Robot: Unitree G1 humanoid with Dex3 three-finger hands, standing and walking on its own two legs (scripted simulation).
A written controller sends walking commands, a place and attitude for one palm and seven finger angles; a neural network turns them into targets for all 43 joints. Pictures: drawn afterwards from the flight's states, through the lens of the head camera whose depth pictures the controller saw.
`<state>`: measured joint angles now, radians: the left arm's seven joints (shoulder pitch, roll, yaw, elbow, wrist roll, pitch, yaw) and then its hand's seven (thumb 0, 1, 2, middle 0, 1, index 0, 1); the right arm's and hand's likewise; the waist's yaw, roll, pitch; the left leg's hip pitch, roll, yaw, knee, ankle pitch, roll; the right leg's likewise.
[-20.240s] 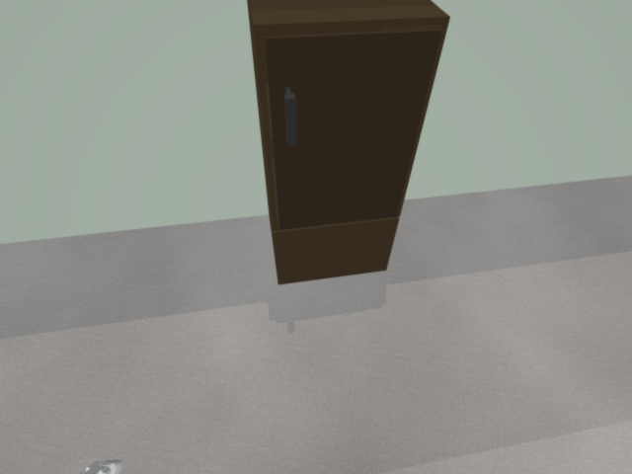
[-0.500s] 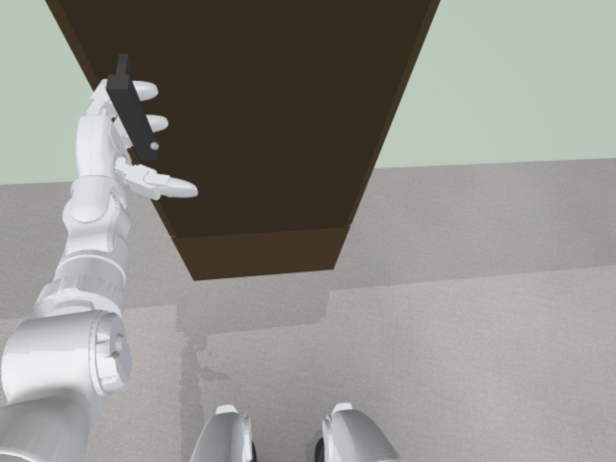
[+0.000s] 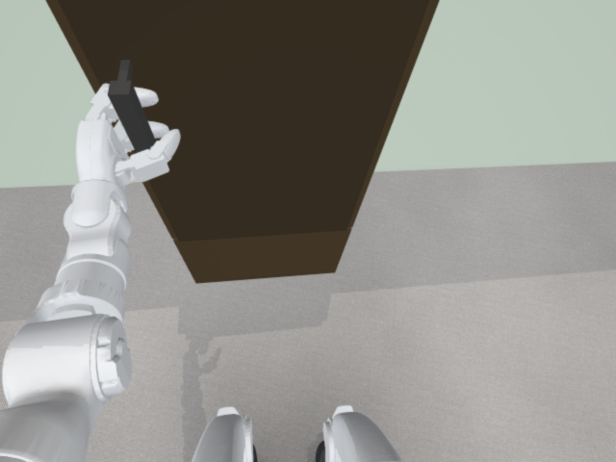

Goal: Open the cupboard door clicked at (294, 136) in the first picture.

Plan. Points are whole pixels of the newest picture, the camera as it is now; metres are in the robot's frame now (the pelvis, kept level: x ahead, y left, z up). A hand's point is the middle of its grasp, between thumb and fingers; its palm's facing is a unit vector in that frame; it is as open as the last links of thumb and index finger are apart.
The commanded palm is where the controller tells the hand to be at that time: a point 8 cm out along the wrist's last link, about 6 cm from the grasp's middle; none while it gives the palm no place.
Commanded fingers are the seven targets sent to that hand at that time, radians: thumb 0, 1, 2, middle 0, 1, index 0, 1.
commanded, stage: close the thumb around the handle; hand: left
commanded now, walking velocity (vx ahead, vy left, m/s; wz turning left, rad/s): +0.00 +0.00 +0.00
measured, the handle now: (138, 114) +0.55 +0.19 +0.07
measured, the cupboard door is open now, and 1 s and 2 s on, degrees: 0 31 42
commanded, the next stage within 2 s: pull the door open along its arc in 0.20 s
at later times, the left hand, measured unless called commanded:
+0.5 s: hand (154, 152) +0.49 +0.16 +0.07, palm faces +0.04 -1.00 +0.00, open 5.9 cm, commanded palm +0.44 +0.21 +0.07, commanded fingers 0.00 0.90 0.90 -0.40 -1.35 -0.40 -1.35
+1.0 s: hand (222, 266) +0.33 +0.08 +0.07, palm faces +0.36 -0.93 +0.07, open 6.3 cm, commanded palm +0.26 +0.11 +0.07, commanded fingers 0.00 0.90 0.90 -0.40 -1.35 -0.40 -1.35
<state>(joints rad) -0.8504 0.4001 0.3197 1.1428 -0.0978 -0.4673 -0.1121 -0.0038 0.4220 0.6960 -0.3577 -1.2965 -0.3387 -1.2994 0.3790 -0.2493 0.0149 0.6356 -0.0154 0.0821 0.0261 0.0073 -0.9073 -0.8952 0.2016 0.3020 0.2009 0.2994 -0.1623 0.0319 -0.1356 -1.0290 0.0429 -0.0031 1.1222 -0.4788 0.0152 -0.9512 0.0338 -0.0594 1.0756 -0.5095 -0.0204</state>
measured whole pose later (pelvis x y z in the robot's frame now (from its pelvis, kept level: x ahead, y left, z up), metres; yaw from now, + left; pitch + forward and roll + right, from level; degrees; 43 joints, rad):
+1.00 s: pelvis +0.01 +0.00 +0.01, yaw +2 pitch +15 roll -1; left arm -0.01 -0.12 -0.16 0.24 0.08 -0.34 0.52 0.01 0.66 0.76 -0.32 -1.33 -0.34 -1.30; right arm 0.19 -0.18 0.00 0.52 -0.07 0.05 0.08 0.01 -0.91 -0.90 0.20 0.30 0.20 0.30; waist -0.01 0.02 -0.17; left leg -0.83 0.01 0.01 1.06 -0.49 0.01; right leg -0.76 0.01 -0.05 1.04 -0.54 -0.02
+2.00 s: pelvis +0.01 -0.05 +0.01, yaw +5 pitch +13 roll +1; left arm 0.18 -0.08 -0.26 0.11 0.07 -0.29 0.55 -0.01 -0.44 0.33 -0.27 -1.02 -0.27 -1.02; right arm 0.21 -0.19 0.00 0.54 -0.06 -0.04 0.02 0.02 -0.91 -0.90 0.20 0.30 0.20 0.30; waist -0.02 0.04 -0.17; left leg -0.80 0.00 -0.06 1.02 -0.46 -0.05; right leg -0.74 0.01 -0.10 1.06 -0.56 -0.09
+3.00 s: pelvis +0.00 +0.00 +0.00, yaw +2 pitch +12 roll -1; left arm 0.43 0.04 -0.35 -0.14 0.06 -0.34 0.17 -0.02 -0.50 0.30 -0.19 -0.32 -0.21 -0.33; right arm 0.23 -0.19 0.03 0.37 -0.02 0.03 0.04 0.02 -0.91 -0.90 0.20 0.30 0.20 0.30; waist -0.01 0.03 -0.14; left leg -0.84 -0.01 0.00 1.13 -0.50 0.02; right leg -0.77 0.00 -0.05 1.12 -0.56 -0.02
